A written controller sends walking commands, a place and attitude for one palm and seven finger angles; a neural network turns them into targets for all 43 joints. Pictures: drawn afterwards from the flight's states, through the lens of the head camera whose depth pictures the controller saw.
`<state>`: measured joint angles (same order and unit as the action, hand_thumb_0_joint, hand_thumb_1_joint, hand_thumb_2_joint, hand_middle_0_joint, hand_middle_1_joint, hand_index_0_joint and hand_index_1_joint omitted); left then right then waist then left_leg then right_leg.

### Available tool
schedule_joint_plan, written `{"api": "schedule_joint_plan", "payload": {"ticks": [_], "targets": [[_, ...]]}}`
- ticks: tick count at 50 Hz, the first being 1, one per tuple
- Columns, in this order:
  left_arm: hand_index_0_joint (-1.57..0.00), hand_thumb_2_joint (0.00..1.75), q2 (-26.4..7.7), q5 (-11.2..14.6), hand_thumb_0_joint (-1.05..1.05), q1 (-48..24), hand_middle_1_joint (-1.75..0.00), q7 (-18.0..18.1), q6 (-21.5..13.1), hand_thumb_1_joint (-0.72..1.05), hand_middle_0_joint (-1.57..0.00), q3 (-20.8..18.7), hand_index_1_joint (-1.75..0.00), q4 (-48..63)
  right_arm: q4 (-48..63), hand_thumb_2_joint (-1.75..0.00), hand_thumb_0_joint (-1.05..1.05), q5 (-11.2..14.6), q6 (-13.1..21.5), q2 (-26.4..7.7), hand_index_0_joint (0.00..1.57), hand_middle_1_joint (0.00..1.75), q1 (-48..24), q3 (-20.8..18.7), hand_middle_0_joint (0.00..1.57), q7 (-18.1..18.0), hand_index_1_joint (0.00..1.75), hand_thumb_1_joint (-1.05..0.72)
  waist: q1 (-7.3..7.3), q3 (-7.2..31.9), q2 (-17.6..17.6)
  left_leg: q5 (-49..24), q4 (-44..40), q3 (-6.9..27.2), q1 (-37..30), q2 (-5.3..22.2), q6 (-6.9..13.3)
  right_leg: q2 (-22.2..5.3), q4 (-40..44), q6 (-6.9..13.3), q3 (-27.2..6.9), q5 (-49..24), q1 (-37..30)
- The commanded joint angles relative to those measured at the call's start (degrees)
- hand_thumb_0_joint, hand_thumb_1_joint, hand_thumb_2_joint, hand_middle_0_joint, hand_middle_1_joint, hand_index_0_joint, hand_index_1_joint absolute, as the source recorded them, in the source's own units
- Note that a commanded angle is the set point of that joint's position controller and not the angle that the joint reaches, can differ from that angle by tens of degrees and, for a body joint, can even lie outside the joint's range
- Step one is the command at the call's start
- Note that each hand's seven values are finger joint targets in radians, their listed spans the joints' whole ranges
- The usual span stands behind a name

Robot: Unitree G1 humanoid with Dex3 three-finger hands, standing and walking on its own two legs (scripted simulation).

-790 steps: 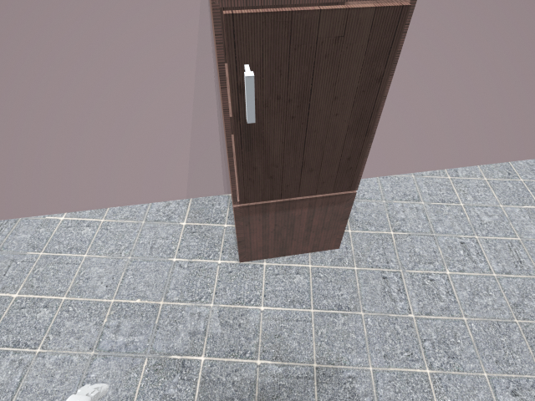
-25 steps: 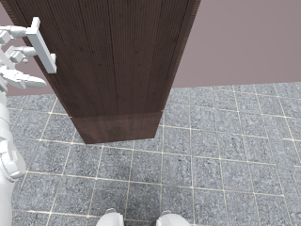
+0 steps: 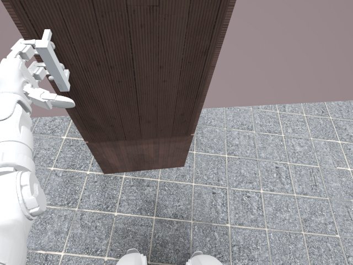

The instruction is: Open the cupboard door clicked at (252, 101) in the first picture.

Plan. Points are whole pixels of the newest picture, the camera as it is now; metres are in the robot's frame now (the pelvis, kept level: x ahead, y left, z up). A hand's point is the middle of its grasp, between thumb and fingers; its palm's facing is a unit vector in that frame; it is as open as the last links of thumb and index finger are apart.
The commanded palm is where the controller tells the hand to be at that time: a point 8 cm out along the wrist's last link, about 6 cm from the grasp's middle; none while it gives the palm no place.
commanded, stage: slide the fingers in behind the handle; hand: left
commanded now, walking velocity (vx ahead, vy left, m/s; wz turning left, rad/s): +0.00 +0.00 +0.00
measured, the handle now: (56, 62) +0.54 +0.24 +0.11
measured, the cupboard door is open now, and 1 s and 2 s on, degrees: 0 0 2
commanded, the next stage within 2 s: close the thumb around the handle in 0.84 s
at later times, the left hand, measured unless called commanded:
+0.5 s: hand (65, 79) +0.49 +0.21 +0.11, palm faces +0.07 -1.00 -0.01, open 14.0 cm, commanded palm +0.46 +0.25 +0.11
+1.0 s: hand (62, 79) +0.49 +0.21 +0.11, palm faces +0.06 -1.00 +0.00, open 13.9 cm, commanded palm +0.46 +0.26 +0.11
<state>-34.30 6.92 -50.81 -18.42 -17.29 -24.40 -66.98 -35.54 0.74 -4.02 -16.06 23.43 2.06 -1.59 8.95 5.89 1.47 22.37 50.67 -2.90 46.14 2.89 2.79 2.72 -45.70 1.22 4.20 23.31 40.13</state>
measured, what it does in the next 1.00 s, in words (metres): stands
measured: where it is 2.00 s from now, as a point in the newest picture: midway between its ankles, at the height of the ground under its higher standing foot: outside the picture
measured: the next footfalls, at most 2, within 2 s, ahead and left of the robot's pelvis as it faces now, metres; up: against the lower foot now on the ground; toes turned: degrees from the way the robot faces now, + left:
none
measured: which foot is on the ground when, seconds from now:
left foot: down 0.00-1.00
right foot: down 0.00-1.00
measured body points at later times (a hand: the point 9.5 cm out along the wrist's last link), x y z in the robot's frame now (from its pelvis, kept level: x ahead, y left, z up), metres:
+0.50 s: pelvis -0.01 -0.01 +0.00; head +0.09 +0.01 +0.44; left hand +0.48 +0.26 +0.11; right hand +0.00 -0.28 -0.11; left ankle +0.01 +0.08 -0.70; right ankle -0.02 -0.11 -0.70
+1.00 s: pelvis -0.01 -0.01 +0.00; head +0.09 +0.01 +0.44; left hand +0.48 +0.27 +0.12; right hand +0.00 -0.28 -0.11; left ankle +0.01 +0.08 -0.70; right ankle -0.02 -0.11 -0.70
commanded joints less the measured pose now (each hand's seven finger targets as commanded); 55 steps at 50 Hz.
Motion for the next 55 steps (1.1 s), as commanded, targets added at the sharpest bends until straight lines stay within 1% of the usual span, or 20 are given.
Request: {"api": "schedule_joint_plan", "payload": {"ticks": [1, 2, 5, 6, 8, 13, 15, 22, 24, 27, 29, 31, 34, 37, 40, 43, 47, 49, 52, 55], "targets": [[-0.3, 0.3, -14.4, 1.4, 0.0, -25.8, -1.2, 1.0, -4.6, -0.5, -0.3, -1.3, -1.2, 13.6, 2.9, -0.9, 0.0, 0.1, 0.7, -10.6, 0.2, 0.3, 8.2, -3.9, 0.2, -0.7, 0.3, -0.9, -0.18, 24.3, 7.5, -26.1, -4.0, 6.7, -28.0, -0.3, -0.9, 1.4, 4.1, -0.3, -1.9, -20.4, -1.8], [-0.3, 0.3, -14.8, 1.2, 0.0, -23.8, -1.2, 1.2, -4.3, -0.5, -0.3, -1.7, -1.2, 12.5, 3.1, -0.9, 0.0, 0.2, 0.6, -10.6, 0.2, 0.3, 8.1, -3.8, 0.2, -0.7, 0.3, -0.9, -0.85, 24.3, 6.9, -25.8, -4.2, 6.6, -27.3, -0.5, -1.0, 1.4, 4.0, -0.2, -1.9, -20.4, -2.6], [-0.3, 0.3, -11.1, 1.1, 0.0, -26.7, -1.2, 1.9, -4.6, -0.5, -0.3, 1.0, -1.2, 14.3, 2.8, -0.9, 0.0, 0.1, 0.8, -10.1, 0.2, 0.3, 7.8, -3.8, 0.2, -0.6, 0.3, -0.9, 0.26, 23.4, 7.3, -25.8, -4.2, 7.0, -28.4, -0.4, -0.9, 1.3, 4.1, -0.1, -1.7, -19.9, -1.5], [-0.3, 0.3, -11.7, 0.9, 0.0, -25.7, -1.2, 2.3, -4.7, -0.5, -0.3, 0.3, -1.2, 14.1, 2.9, -0.9, 0.0, 0.1, 0.8, -10.1, 0.2, 0.3, 7.6, -3.9, 0.2, -0.5, 0.3, -0.9, -0.35, 23.6, 8.2, -25.0, -4.3, 6.9, -28.4, -0.4, -1.1, 1.3, 4.2, -0.2, -1.9, -19.2, -1.1], [-0.3, 0.3, -10.5, 1.1, 0.0, -25.1, -1.2, 2.9, -4.2, -0.5, -0.3, 0.8, -1.2, 12.3, 2.7, -0.9, 0.0, 0.2, 1.0, -10.0, 0.2, 0.3, 7.5, -3.8, 0.2, -0.4, 0.3, -0.9, 0.1, 22.3, 6.0, -23.2, -4.6, 6.5, -26.9, -0.5, -0.8, 1.2, 4.6, -0.3, -2.0, -19.0, -1.6], [-0.3, 0.3, -13.2, 0.4, 0.0, -25.8, -1.2, 3.8, -4.5, -0.5, -0.3, -0.8, -1.2, 11.6, 2.9, -0.9, 0.0, 0.2, 1.4, -10.1, 0.2, 0.3, 7.4, -3.5, 0.2, -0.6, 0.3, -0.9, -0.33, 22.5, 4.8, -20.3, -4.7, 5.4, -23.1, -1.2, -0.4, 0.9, 4.6, -0.5, -2.9, -19.7, -5.1], [-0.3, 0.3, -11.4, 0.2, 0.0, -27.8, -1.2, 3.8, -5.0, -0.5, -0.3, 1.0, -1.2, 11.7, 2.7, -0.9, 0.0, 0.2, 1.6, -9.8, 0.2, 0.3, 7.4, -3.4, 0.2, -0.6, 0.3, -0.9, 0.64, 21.1, 5.3, -20.1, -4.5, 5.6, -23.2, -1.2, -0.3, 0.9, 4.7, -0.4, -2.9, -19.5, -3.9], [-0.3, 0.3, -11.9, 0.6, 0.0, -27.4, -1.2, 3.5, -5.1, -0.5, -0.3, 0.6, -1.2, 10.5, 2.4, -0.9, 0.0, 0.3, 1.9, -10.0, 0.2, 0.3, 7.5, -3.5, 0.2, -0.7, 0.3, -0.9, 0.61, 22.1, 4.6, -18.7, -4.6, 5.3, -22.1, -1.3, -0.2, 0.8, 5.0, -0.6, -3.3, -19.4, -5.0], [-0.3, 0.3, -10.5, 0.4, 0.0, -28.0, -1.2, 3.5, -5.2, -0.5, -0.3, 1.9, -1.2, 11.5, 2.3, -0.9, 0.0, 0.3, 2.1, -9.9, 0.2, 0.3, 7.5, -3.6, 0.2, -0.6, 0.3, -0.9, 0.69, 22.6, 6.5, -18.3, -4.6, 5.4, -23.2, -1.3, -0.3, 0.9, 5.0, -0.5, -3.3, -18.3, -3.8], [-0.3, 0.3, -13.4, 0.7, 0.0, -27.2, -1.2, 3.5, -5.2, -0.5, -0.3, -0.7, -1.2, 11.2, 2.1, -0.9, 0.0, 0.2, 2.0, -10.2, 0.2, 0.3, 8.1, -3.7, 0.2, -0.6, 0.3, -0.9, 0.11, 23.9, 5.0, -19.0, -4.4, 5.1, -22.2, -1.5, -0.1, 0.9, 5.0, -0.6, -3.7, -20.1, -6.3], [-0.3, 0.3, -11.9, 0.6, 0.0, -27.0, -1.2, 3.1, -5.1, -0.5, -0.3, 0.8, -1.2, 11.3, 2.2, -0.9, 0.0, 0.3, 1.9, -9.9, 0.2, 0.3, 7.9, -3.6, 0.2, -0.7, 0.3, -0.9, 0.51, 23.2, 5.3, -19.5, -4.6, 4.9, -22.3, -1.5, 0.0, 0.8, 5.2, -0.6, -3.6, -21.0, -6.2], [-0.3, 0.3, -13.6, 0.7, 0.0, -26.9, -1.2, 3.1, -5.5, -0.5, -0.3, -0.8, -1.2, 12.5, 2.0, -0.9, 0.0, 0.3, 1.8, -10.1, 0.2, 0.3, 8.1, -3.8, 0.2, -0.7, 0.3, -0.9, -0.12, 24.5, 5.5, -20.8, -4.5, 5.1, -23.1, -1.5, -0.1, 0.9, 4.8, -0.6, -3.5, -21.7, -6.9], [-0.3, 0.3, -12.7, 1.1, 0.0, -24.9, -1.2, 2.8, -4.8, -0.5, -0.3, -0.4, -1.2, 10.7, 2.4, -0.9, 0.0, 0.4, 1.7, -10.0, 0.2, 0.3, 7.7, -3.6, 0.2, -0.7, 0.3, -0.9, 0.0, 21.8, 4.8, -18.8, -5.0, 4.5, -21.3, -1.5, 0.0, 0.9, 5.6, -0.7, -3.7, -20.8, -6.9], [-0.3, 0.3, -12.8, 1.1, 0.0, -25.8, -1.2, 2.7, -4.9, -0.5, -0.3, -0.2, -1.2, 11.4, 2.4, -0.9, 0.0, 0.4, 1.7, -10.0, 0.2, 0.3, 7.7, -3.7, 0.2, -0.8, 0.3, -0.9, 0.28, 22.3, 5.4, -18.9, -4.9, 4.6, -21.8, -1.6, 0.1, 0.8, 5.6, -0.7, -3.8, -20.7, -6.5], [-0.3, 0.3, -14.7, 1.3, 0.0, -25.9, -1.2, 2.7, -5.1, -0.5, -0.3, -1.7, -1.2, 10.5, 2.2, -0.9, 0.0, 0.4, 1.7, -10.4, 0.2, 0.3, 8.0, -3.6, 0.2, -1.0, 0.3, -0.9, 0.31, 21.0, 3.6, -18.2, -5.0, 4.8, -20.6, -1.5, 0.1, 0.9, 5.6, -0.6, -3.8, -20.1, -6.9], [-0.3, 0.3, -11.8, 1.1, 0.0, -26.7, -1.2, 2.5, -5.6, -0.5, -0.3, 0.7, -1.2, 12.7, 2.4, -0.9, 0.0, 0.3, 1.9, -10.0, 0.2, 0.3, 7.6, -3.7, 0.2, -0.9, 0.3, -0.9, 0.43, 23.5, 7.0, -20.3, -4.8, 5.2, -24.5, -1.3, -0.3, 0.9, 5.1, -0.5, -3.3, -20.1, -4.6], [-0.3, 0.3, -11.0, 1.6, 0.0, -25.3, -1.2, 2.5, -5.1, -0.5, -0.3, 0.5, -1.2, 10.7, 2.2, -0.9, 0.0, 0.3, 1.8, -10.1, 0.2, 0.3, 7.8, -3.8, 0.2, -0.7, 0.3, -0.9, 0.35, 22.7, 5.3, -20.8, -4.7, 5.5, -24.4, -1.1, -0.4, 1.1, 5.0, -0.5, -2.9, -19.8, -4.1], [-0.31, 0.35, -11.3, 1.2, 0.0, -26.4, -1.21, 2.6, -4.6, -0.39, -0.31, 0.9, -1.21, 9.7, 2.1, -0.9, 0.0, 0.4, 1.8, -10.3, 0.2, 0.3, 7.6, -3.7, 0.2, -0.7, 0.3, -0.9, 0.63, 20.2, 4.4, -18.3, -5.1, 5.7, -22.5, -1.1, -0.3, 1.0, 5.3, -0.5, -2.9, -17.8, -3.4], [-0.32, 0.42, -10.8, 0.7, 0.0, -28.4, -1.23, 3.4, -5.3, -0.22, -0.32, 1.2, -1.23, 12.4, 2.1, -0.9, 0.0, 0.1, 2.0, -10.1, 0.2, 0.3, 7.7, -3.8, 0.2, -0.7, 0.3, -0.9, 0.48, 23.4, 7.6, -20.7, -4.7, 6.2, -26.1, -1.0, -0.6, 0.9, 4.6, -0.3, -2.7, -18.1, -1.9], [-0.33, 0.49, -11.2, 1.0, 0.0, -27.2, -1.25, 3.8, -5.9, -0.05, -0.33, 0.2, -1.25, 12.1, 1.9, -0.9, 0.0, -0.1, 2.1, -10.3, 0.2, 0.3, 8.1, -3.8, 0.2, -0.6, 0.3, -0.9, 0.3, 23.7, 6.0, -22.3, -4.5, 6.5, -26.3, -0.8, -0.7, 1.1, 4.3, -0.1, -2.4, -18.8, -2.4]]}}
